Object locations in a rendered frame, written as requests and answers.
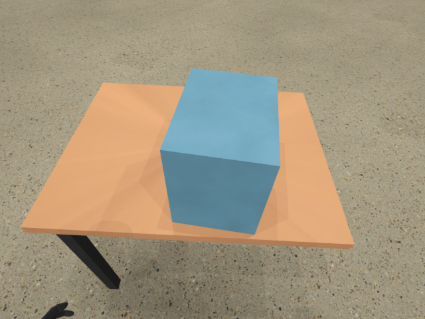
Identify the left robot hand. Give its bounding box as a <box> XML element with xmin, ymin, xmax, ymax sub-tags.
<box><xmin>41</xmin><ymin>302</ymin><xmax>74</xmax><ymax>319</ymax></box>

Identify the table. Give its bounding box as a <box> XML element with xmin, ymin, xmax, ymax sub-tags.
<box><xmin>21</xmin><ymin>82</ymin><xmax>355</xmax><ymax>289</ymax></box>

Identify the carton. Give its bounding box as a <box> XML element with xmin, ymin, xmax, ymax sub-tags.
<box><xmin>160</xmin><ymin>68</ymin><xmax>280</xmax><ymax>235</ymax></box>

